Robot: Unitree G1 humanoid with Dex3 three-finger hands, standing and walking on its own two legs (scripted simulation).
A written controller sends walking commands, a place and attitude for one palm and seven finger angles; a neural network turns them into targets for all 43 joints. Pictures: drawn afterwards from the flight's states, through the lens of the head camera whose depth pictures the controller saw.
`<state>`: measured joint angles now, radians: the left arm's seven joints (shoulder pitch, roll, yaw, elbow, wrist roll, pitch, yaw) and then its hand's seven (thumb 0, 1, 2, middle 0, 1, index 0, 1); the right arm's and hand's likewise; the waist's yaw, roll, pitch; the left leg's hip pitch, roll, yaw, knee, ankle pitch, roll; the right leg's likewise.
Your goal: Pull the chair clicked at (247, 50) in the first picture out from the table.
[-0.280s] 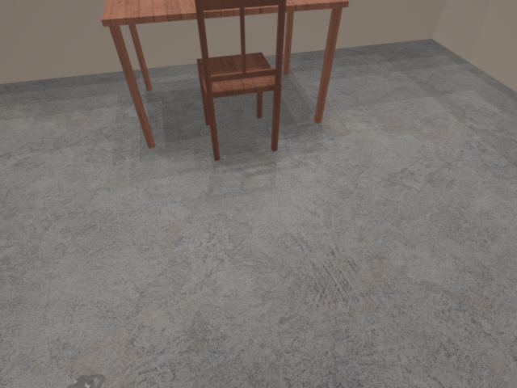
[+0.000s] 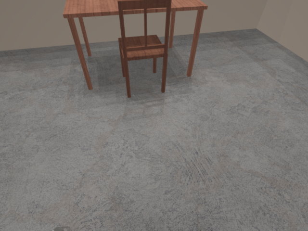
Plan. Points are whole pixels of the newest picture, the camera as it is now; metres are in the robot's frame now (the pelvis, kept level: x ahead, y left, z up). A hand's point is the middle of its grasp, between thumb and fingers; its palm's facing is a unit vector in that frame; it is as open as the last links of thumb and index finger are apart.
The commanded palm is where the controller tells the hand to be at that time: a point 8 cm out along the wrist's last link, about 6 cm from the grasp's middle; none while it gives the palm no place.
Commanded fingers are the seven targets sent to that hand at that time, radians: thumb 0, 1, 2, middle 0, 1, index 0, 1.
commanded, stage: stand and wait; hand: left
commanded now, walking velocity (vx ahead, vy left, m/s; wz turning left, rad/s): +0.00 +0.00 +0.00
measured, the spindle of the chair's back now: (145, 28) +1.52 +0.16 -0.11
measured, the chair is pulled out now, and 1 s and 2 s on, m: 0.00 0.00 0.00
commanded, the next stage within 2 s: look at it before walking up in 0.54 s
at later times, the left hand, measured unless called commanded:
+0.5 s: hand out of the picture +0.05 +0.25 -0.15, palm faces -0.02 -0.94 -0.34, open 7.4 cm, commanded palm none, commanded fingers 0.00 0.90 0.90 -0.20 -0.30 -0.20 -0.30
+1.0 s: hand out of the picture +0.05 +0.25 -0.15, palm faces -0.02 -0.94 -0.33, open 7.4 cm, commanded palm none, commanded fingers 0.00 0.90 0.90 -0.20 -0.30 -0.20 -0.30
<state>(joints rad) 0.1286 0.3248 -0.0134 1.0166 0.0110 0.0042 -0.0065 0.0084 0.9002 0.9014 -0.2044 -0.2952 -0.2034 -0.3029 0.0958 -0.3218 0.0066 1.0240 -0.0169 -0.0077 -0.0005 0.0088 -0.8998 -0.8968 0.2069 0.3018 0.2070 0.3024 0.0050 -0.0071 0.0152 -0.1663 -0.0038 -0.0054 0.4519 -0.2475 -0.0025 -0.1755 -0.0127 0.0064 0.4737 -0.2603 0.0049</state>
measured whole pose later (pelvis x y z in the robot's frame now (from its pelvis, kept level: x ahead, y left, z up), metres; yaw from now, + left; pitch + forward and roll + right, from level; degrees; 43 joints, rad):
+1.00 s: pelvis -0.01 +0.00 +0.00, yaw +0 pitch -2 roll +0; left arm 0.15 0.34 -0.01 1.08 0.01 0.00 -0.01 0.01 0.90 0.90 -0.20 -0.30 -0.20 -0.30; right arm 0.13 -0.33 0.01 1.11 -0.01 -0.01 0.00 0.01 -0.90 -0.90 0.21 0.30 0.21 0.30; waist 0.00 -0.01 0.04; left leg -0.16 0.00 -0.01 0.39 -0.19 -0.01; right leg -0.16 -0.01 0.00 0.40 -0.20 0.00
